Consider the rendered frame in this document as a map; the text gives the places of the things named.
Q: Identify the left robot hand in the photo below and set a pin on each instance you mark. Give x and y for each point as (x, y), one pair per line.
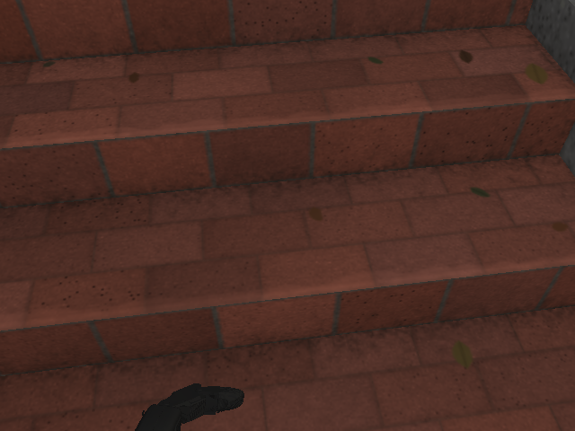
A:
(187, 404)

